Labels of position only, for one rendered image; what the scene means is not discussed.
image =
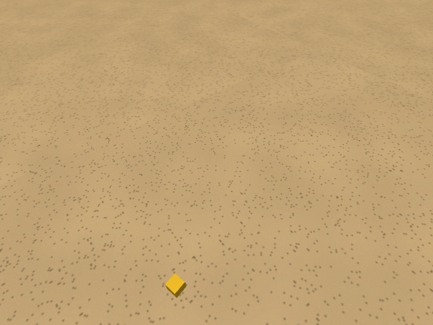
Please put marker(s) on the cube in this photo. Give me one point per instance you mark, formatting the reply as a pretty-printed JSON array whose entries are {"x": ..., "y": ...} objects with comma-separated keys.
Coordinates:
[{"x": 175, "y": 285}]

